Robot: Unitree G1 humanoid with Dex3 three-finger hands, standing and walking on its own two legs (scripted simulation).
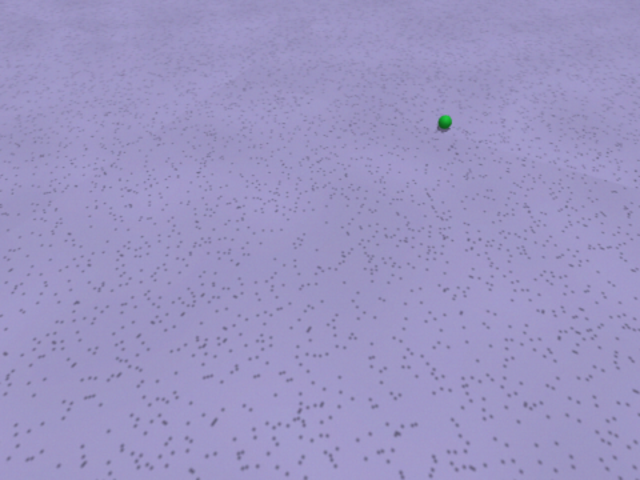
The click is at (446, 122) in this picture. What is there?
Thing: free ball
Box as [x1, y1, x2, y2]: [438, 115, 451, 128]
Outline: 446,115 440,117 438,121 439,126 442,128 448,127 451,123 451,119
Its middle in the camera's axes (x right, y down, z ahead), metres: +0.70 -0.69 +2.21
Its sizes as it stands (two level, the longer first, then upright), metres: 0.074 0.074 0.074
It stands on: the floor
